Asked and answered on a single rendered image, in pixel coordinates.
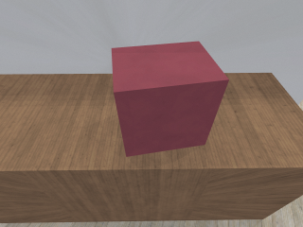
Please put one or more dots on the carton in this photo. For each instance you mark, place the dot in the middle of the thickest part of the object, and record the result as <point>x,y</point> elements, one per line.
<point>167,95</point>

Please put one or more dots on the pedestal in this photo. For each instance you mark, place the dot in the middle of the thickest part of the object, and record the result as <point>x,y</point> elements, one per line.
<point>62,156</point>

